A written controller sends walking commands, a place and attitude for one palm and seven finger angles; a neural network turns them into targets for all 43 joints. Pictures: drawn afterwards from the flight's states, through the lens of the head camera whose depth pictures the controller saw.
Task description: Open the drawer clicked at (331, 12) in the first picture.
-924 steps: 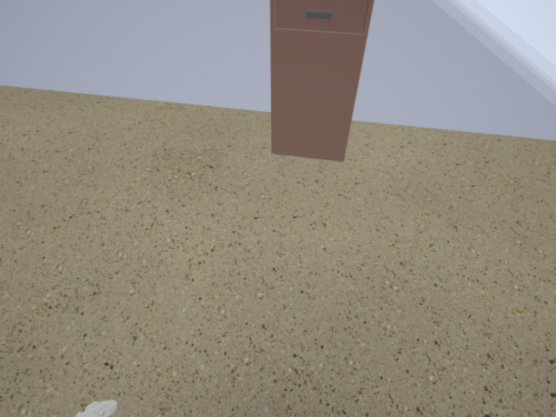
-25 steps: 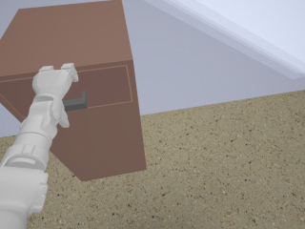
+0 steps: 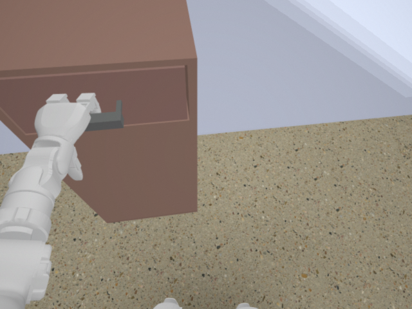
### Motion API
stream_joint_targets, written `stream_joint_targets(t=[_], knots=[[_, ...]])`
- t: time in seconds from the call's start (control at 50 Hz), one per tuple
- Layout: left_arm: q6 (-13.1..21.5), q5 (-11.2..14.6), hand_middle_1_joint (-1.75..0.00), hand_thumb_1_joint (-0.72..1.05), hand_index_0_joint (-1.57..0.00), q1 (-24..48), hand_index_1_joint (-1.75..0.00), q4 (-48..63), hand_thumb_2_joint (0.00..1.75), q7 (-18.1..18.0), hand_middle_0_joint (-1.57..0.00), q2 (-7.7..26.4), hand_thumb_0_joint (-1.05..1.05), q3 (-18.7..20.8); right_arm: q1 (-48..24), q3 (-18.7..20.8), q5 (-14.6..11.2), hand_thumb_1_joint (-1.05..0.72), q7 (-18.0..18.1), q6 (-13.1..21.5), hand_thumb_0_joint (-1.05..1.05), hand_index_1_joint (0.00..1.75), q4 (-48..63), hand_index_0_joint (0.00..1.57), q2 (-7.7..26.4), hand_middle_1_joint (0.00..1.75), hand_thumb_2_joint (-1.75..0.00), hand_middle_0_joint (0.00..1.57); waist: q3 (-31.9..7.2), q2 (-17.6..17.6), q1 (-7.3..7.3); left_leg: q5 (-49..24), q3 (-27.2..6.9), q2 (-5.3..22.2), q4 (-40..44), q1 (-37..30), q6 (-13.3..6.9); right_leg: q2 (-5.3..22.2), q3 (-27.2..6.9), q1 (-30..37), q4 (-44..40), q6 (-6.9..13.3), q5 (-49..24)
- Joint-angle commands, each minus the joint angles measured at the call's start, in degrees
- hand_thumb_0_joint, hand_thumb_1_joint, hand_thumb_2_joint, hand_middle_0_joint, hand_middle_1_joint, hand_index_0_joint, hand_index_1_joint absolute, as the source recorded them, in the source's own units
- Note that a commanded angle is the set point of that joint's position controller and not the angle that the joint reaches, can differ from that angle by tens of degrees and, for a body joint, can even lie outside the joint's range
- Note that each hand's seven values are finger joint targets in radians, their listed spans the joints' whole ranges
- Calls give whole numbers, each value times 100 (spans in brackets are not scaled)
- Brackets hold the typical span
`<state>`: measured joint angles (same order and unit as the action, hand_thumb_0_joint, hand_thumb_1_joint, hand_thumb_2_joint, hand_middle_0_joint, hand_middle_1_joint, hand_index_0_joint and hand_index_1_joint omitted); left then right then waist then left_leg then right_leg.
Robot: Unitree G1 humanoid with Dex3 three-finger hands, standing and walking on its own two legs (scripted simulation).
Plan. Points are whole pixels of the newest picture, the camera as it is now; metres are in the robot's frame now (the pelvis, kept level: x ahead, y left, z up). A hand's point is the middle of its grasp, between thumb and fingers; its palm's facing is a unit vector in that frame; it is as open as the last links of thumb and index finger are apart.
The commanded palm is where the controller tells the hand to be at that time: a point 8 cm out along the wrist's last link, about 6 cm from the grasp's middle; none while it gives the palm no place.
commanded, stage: lower the fingers behind the handle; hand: left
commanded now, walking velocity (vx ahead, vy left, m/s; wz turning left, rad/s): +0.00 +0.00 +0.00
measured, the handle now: (97, 114) +0.49 +0.24 +0.05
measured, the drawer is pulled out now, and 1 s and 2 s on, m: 0.00 0.00 0.00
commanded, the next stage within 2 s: close the thumb around the handle in 0.88 s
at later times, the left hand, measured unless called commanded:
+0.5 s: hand (82, 141) +0.44 +0.26 +0.03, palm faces -0.10 +0.00 -0.99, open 13.9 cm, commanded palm +0.43 +0.26 +0.07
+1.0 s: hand (83, 138) +0.44 +0.26 +0.03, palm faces -0.05 +0.00 -1.00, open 13.8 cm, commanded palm +0.43 +0.27 +0.07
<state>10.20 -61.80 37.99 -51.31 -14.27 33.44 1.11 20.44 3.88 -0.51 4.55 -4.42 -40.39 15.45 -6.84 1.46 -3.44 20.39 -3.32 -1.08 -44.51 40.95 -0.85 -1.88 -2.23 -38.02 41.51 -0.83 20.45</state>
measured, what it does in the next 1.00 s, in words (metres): stands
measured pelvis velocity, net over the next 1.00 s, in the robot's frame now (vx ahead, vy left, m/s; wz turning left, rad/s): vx -0.01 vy -0.01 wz -0.01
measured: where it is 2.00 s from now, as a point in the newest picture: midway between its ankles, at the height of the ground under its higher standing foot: outside the picture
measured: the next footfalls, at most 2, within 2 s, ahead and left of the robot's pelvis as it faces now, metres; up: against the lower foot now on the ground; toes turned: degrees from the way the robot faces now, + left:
none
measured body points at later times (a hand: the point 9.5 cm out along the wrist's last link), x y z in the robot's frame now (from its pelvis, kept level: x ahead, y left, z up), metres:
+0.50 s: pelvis -0.01 +0.00 +0.00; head +0.06 +0.00 +0.44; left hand +0.44 +0.26 +0.08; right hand +0.05 -0.27 -0.13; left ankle +0.00 +0.11 -0.71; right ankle -0.01 -0.13 -0.71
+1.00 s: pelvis -0.01 -0.01 -0.01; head +0.07 -0.01 +0.44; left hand +0.44 +0.26 +0.08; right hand +0.02 -0.28 -0.14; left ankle +0.00 +0.11 -0.71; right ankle -0.01 -0.13 -0.71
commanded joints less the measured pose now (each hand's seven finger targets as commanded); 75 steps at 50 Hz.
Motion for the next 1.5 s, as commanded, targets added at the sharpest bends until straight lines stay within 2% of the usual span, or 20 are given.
stream_joint_targets(t=[0.0,0.08,0.14,0.22,0.3,0.38,0.46,0.52,0.56,0.58,0.66,0.72,0.78,0.86,0.96,1.1,1.22,1.28,1.42,1.48], knots=[[-76,144,-120,-50,-30,2843,-120,1399,30,-798,-30,1296,0,534,427,331,104,-90,-107,145,0,30,256,20,806,30,-90,20,-2752,1119,-148,-2807,147,17,52,-2376,-2,-213,441,121,-93,342,-1655],[-770,192,-120,-50,-30,3007,-120,949,30,-991,-30,760,0,115,415,338,66,-90,-289,69,0,30,152,20,837,30,-90,20,-2306,673,-298,-2649,108,66,147,-2197,11,-240,540,33,-176,324,-1538],[-1169,114,-120,-50,-30,2852,-120,478,30,-939,-30,1067,0,300,367,277,45,-90,-297,-20,0,30,124,20,888,30,-90,20,-2289,323,-213,-2428,161,36,261,-2003,-48,-229,499,346,-238,316,-1578],[-1398,21,-120,-50,-30,2881,-120,53,30,-647,-30,872,0,-5,275,188,14,-90,-259,-80,0,30,222,20,863,30,-90,20,-1832,109,-252,-1824,199,25,459,-1720,-104,-184,470,371,-394,314,-1218],[-1320,-65,-120,-50,-30,2775,-120,-180,30,-382,-30,1000,0,-5,206,114,16,-90,-168,-116,0,30,360,20,850,30,-90,20,-1604,-64,-244,-1317,250,-16,521,-1420,-162,-145,384,461,-488,312,-952],[-1006,-30,-120,-50,-30,2430,-120,-280,30,-209,-30,799,0,-132,203,97,3,-90,-106,-63,0,30,525,20,786,30,-90,20,-1392,-143,-226,-940,316,-26,463,-1175,-191,-118,341,331,-480,290,-734],[-596,26,-120,-50,-30,2316,-120,-60,30,-197,-30,1058,0,143,275,122,16,-90,-79,-2,0,30,615,20,781,30,-90,20,-1656,-147,-154,-879,356,-50,256,-945,-208,-110,263,360,-336,271,-796],[-274,-60,-120,-50,-30,2670,-120,464,30,-441,-30,1411,0,424,337,184,55,-90,-75,35,0,30,579,20,767,30,-90,20,-2198,227,-129,-1079,323,-50,88,-1028,-200,-132,220,317,-137,280,-929],[-360,-149,-120,-50,-30,2516,-120,291,30,-599,-30,1142,0,247,350,214,53,-90,-117,54,0,30,503,20,759,30,-90,20,-2063,371,-176,-1072,345,-39,20,-973,-172,-146,262,71,-103,289,-881],[-413,-140,-120,-50,-30,2435,-120,242,30,-670,-30,1223,0,346,382,225,65,-90,-137,60,0,30,472,20,781,30,-90,20,-2104,359,-134,-1167,356,-31,0,-978,-169,-157,273,88,-79,294,-961],[-746,13,-120,-50,-30,2644,-120,-28,30,-774,-30,1375,0,363,447,210,18,-90,-152,25,0,30,375,20,854,30,-90,20,-1998,20,-272,-1013,369,-51,31,-722,-194,-148,259,238,-163,235,-951],[-893,43,-120,-50,-30,2783,-120,42,30,-766,-30,1451,0,383,483,217,9,-90,-160,0,0,30,308,20,879,30,-90,20,-2285,146,-244,-1179,384,-55,79,-928,-196,-145,251,419,-190,234,-1107],[-1029,99,-120,-50,-30,2728,-120,-201,30,-654,-30,1359,0,251,457,173,-25,-90,-141,-22,0,30,280,20,877,30,-90,20,-1960,-6,-295,-950,403,-61,174,-816,-213,-139,240,442,-327,215,-953],[-1039,83,-120,-50,-30,2743,-120,-371,30,-458,-30,1555,0,250,394,93,-55,-90,-77,-44,0,30,329,20,905,30,-90,20,-1651,-60,-297,-695,412,-68,281,-621,-225,-107,207,449,-414,206,-742],[-810,58,-120,-50,-30,2531,-120,-274,30,-388,-30,1553,0,316,381,92,-46,-90,-54,-24,0,30,406,20,866,30,-90,20,-1761,-12,-211,-728,412,-64,265,-709,-226,-109,200,473,-386,219,-749],[-574,72,-124,-11,-33,2511,-124,-189,47,-479,-33,1494,0,383,406,128,-17,-90,-80,6,0,30,424,20,860,30,-90,20,-1780,-23,-235,-807,384,-42,175,-715,-216,-128,237,309,-304,233,-768],[-691,59,-128,23,-35,2654,-128,-53,61,-683,-35,1432,0,381,471,170,9,-90,-142,-2,0,30,375,20,887,30,-90,20,-2126,125,-231,-1113,324,-15,127,-1005,-183,-159,313,184,-181,250,-881],[-848,71,-130,40,-36,2662,-130,-75,68,-717,-36,1192,0,216,435,181,1,-90,-161,-21,0,30,373,20,872,30,-90,20,-2032,162,-252,-1118,324,-12,168,-1078,-166,-165,332,144,-231,255,-865],[-977,46,-134,79,-39,2804,-134,-10,85,-660,-39,1185,0,164,403,168,-6,-90,-167,-56,0,30,337,20,873,30,-90,20,-1993,266,-246,-1215,293,11,269,-1263,-151,-164,357,176,-269,280,-887],[-1001,64,-135,90,-40,2573,-135,-157,90,-607,-40,1170,0,177,367,148,-13,-90,-163,-58,0,30,352,20,870,30,-90,20,-1791,78,-217,-1097,311,0,306,-1127,-168,-164,349,250,-322,276,-833]])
